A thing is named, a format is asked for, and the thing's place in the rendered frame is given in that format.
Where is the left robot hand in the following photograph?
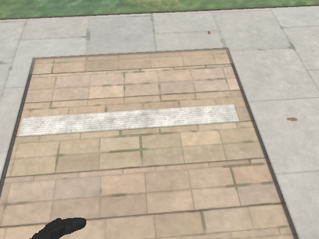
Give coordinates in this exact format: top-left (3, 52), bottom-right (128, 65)
top-left (30, 217), bottom-right (87, 239)

